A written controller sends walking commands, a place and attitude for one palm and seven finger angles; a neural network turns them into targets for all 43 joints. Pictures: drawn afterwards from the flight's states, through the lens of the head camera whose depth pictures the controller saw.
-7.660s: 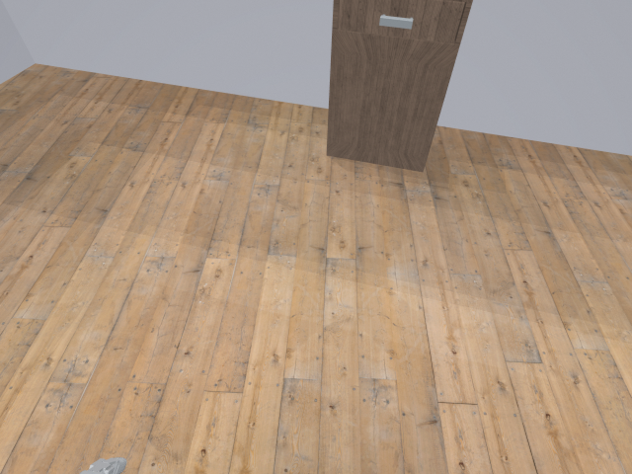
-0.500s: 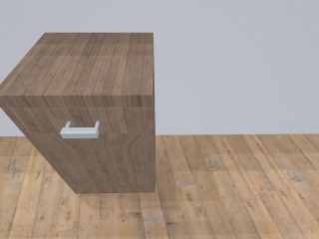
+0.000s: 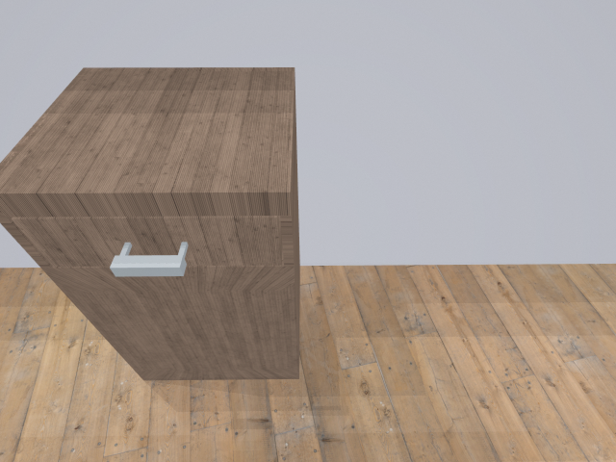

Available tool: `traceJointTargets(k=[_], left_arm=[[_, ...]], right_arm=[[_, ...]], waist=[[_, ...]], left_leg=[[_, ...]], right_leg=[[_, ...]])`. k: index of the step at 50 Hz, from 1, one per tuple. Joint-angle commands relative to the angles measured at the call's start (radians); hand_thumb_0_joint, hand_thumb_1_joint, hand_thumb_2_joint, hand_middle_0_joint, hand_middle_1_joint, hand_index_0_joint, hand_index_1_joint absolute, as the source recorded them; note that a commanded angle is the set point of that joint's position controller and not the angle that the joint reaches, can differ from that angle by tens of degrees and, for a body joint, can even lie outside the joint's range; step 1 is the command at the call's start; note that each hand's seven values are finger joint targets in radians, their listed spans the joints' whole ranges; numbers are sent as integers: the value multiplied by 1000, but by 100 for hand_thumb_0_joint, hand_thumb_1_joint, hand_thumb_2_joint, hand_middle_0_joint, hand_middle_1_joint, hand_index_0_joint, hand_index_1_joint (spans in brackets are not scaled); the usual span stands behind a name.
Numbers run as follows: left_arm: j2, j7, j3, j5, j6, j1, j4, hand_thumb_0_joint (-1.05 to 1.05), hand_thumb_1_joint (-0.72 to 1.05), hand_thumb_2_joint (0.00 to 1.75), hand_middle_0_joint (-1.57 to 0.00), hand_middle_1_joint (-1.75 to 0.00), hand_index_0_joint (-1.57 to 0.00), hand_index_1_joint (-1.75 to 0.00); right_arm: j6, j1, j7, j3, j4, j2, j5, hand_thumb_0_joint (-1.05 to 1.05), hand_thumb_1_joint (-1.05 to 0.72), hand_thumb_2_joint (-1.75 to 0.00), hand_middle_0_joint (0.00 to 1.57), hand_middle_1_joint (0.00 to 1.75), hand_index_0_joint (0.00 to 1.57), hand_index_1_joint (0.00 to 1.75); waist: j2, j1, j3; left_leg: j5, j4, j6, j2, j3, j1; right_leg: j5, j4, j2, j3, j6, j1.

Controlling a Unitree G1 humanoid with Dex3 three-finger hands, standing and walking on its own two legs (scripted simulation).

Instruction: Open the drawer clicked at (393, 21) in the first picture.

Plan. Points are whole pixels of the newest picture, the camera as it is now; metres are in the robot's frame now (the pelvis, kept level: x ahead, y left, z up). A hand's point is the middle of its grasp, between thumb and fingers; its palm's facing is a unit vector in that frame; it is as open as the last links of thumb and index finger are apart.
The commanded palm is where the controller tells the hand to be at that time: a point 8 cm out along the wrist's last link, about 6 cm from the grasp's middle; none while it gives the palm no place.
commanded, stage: look again from close up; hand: left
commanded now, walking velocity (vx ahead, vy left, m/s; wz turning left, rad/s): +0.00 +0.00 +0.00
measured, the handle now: (152, 256) +0.46 +0.32 -0.07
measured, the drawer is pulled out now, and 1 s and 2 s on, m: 0.00 0.00 0.00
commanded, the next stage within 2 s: shuffle to correct the standing spot in 0.48 s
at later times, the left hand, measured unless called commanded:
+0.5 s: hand out of the picture -0.04 +0.15 -0.17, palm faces +0.07 -0.98 -0.19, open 7.4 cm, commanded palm none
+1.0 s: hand out of the picture -0.06 +0.22 -0.18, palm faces +0.10 -0.96 -0.25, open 7.4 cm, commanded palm none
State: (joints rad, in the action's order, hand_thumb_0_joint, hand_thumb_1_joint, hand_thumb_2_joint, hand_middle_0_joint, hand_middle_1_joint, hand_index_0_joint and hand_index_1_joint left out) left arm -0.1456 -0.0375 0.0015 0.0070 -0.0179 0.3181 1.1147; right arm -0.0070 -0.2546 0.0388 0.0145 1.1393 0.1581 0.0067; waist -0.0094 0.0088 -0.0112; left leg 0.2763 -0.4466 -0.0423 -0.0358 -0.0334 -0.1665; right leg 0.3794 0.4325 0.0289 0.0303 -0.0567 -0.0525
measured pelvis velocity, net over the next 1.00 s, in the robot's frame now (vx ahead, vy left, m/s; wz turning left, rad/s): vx -0.02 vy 0.03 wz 0.01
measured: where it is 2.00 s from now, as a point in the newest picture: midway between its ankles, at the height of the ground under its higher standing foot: outside the picture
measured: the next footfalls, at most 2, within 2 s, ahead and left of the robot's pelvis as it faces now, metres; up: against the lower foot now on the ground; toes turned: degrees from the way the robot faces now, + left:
left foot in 1.02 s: +0.00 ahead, +0.17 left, +0.00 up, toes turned -2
right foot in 1.26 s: -0.05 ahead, -0.03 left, +0.00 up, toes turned -3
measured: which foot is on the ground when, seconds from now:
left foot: down 0.00-0.78, up 0.80-1.00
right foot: down 0.00-1.00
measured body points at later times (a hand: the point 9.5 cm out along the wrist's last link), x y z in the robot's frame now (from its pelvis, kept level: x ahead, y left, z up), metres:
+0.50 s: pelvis +0.00 -0.01 +0.00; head +0.01 -0.02 +0.45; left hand -0.04 +0.20 -0.16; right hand -0.01 -0.22 -0.17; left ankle -0.03 +0.15 -0.74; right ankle -0.09 -0.08 -0.74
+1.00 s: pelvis -0.02 +0.03 -0.01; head +0.00 +0.03 +0.44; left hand -0.06 +0.27 -0.16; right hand +0.05 -0.21 -0.16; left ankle +0.00 +0.16 -0.73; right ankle -0.09 -0.07 -0.74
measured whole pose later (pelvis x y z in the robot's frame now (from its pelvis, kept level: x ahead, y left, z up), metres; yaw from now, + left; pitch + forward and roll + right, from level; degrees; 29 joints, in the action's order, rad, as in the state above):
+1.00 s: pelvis -0.02 +0.03 -0.01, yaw +0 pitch -1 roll +3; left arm -0.18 -0.04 0.05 0.02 0.02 0.34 1.05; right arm 0.03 -0.18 0.02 -0.04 0.99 0.19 0.01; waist -0.05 0.04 -0.07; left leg 0.25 -0.58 -0.01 0.01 -0.07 -0.30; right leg 0.44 0.64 -0.05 0.01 -0.02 -0.17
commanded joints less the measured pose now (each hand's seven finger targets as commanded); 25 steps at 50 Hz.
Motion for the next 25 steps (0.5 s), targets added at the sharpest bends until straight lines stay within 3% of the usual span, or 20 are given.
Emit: traceJointTargets(k=[1,8,13,25], left_arm=[[-105,-9,19,4,-12,89,-17,0,90,90,-20,-30,-20,-30],[-93,-9,19,4,-11,100,-13,0,90,90,-20,-30,-20,-30],[-91,-11,21,4,-12,111,-10,0,90,90,-20,-30,-20,-30],[-80,-11,19,3,-12,128,-1,0,90,90,-20,-30,-20,-30]], right_arm=[[-13,-59,5,-10,-25,84,3,0,-90,-90,20,30,20,30],[-13,-70,6,-7,-18,73,3,0,-90,-90,20,30,20,30],[-14,-77,7,-8,-17,68,2,0,-90,-90,20,30,20,30],[-10,-80,9,-8,-11,59,2,0,-90,-90,20,30,20,30]], waist=[[-4,-3,-39],[-4,1,-63],[-16,0,-39],[-6,0,-62]], left_leg=[[-345,20,65,-65,33,49],[-324,29,67,-64,38,38],[-332,17,64,-59,31,42],[-305,21,62,-60,32,38]], right_leg=[[-519,-65,-128,-69,23,-83],[-475,-79,-126,-72,22,-91],[-543,-73,-129,-70,27,-68],[-511,-88,-128,-73,27,-88]])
